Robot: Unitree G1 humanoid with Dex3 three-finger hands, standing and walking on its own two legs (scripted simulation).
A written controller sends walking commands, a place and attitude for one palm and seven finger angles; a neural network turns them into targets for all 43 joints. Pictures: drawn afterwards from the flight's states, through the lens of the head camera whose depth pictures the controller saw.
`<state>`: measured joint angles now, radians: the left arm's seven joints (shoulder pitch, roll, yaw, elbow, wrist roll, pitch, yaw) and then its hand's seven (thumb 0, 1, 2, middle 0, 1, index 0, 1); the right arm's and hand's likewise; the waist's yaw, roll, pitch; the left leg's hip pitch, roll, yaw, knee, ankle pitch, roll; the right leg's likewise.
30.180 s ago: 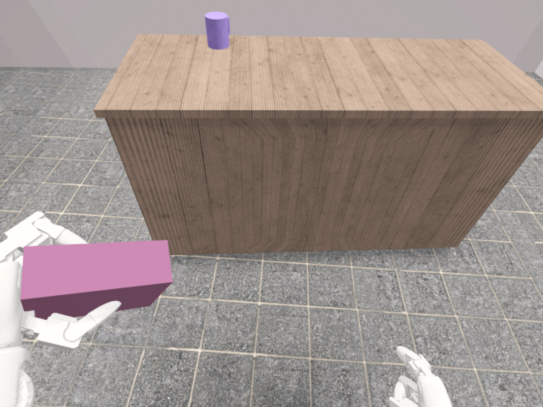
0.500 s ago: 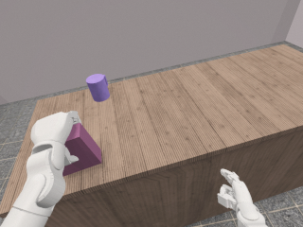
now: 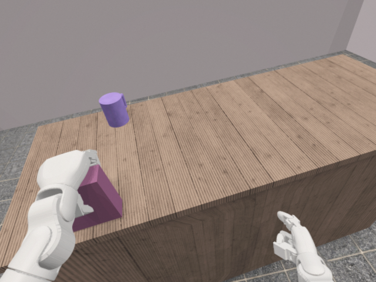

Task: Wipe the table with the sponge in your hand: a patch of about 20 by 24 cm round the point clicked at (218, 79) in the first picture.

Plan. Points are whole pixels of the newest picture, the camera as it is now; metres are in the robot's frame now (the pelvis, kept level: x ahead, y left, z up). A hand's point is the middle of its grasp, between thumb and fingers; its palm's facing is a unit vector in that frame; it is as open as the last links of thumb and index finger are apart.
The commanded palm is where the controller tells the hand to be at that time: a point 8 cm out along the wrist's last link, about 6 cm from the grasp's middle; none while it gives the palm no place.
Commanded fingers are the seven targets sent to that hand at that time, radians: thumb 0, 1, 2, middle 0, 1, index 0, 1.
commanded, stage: move the sponge above the wiping area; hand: left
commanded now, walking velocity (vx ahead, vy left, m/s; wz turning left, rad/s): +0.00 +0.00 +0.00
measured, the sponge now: (89, 205) +0.24 +0.27 +0.06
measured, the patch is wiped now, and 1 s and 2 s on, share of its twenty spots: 0.05 0.05 0.05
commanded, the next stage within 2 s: lower the sponge onto the table in 1.14 s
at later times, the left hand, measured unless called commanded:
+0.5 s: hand (89, 180) +0.26 +0.25 +0.13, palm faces +0.06 -0.08 -1.00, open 9.5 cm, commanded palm +0.22 +0.27 +0.22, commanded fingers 0.00 0.10 1.30 -1.20 -1.60 -1.20 -1.60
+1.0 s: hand (74, 175) +0.25 +0.27 +0.15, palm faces +0.15 -0.05 -0.99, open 9.5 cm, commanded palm +0.22 +0.27 +0.22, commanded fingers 0.00 0.10 1.30 -1.20 -1.60 -1.20 -1.60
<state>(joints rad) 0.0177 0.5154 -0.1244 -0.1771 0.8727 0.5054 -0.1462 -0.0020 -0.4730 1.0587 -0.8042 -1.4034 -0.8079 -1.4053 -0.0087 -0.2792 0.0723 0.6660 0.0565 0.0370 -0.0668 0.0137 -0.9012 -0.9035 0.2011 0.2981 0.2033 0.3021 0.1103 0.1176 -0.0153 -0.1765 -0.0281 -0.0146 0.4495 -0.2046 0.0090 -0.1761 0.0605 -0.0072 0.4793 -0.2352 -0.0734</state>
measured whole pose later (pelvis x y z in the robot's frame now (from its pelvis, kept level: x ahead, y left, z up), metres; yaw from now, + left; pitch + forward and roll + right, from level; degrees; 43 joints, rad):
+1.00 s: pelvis +0.00 +0.01 +0.00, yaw +0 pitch -5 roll +0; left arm -0.01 0.54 -0.13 -0.21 0.89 0.39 -0.05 0.00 -0.48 1.06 -0.81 -1.40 -0.82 -1.40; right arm 0.02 -0.26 0.06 0.69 0.04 0.00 -0.07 0.01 -0.90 -0.90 0.20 0.30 0.20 0.30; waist 0.14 0.11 0.00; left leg -0.14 -0.03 -0.02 0.43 -0.20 0.01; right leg -0.13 0.06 -0.01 0.45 -0.22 -0.07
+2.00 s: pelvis +0.00 +0.01 +0.00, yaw +1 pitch -4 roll +0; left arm -0.06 0.49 -0.10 -0.07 0.89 0.49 -0.04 0.00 -0.48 1.06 -0.81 -1.41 -0.81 -1.41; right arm 0.00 -0.26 0.07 0.70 0.06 0.02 -0.06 0.01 -0.90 -0.90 0.20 0.30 0.20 0.30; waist 0.12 0.11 -0.01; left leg -0.17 -0.03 -0.03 0.44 -0.19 0.02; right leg -0.15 0.06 -0.02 0.44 -0.22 -0.07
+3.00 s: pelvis +0.00 -0.01 +0.00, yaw +1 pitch +0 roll +0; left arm -0.28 0.53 -0.05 0.32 0.93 0.32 -0.07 0.00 -0.50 1.07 -0.83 -1.39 -0.83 -1.39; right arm 0.12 -0.30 0.04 0.71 0.08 0.05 -0.10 0.01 -0.90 -0.90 0.20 0.30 0.20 0.30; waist 0.06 0.10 -0.05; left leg -0.27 -0.02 -0.04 0.49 -0.22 0.00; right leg -0.25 0.08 -0.03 0.48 -0.23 -0.08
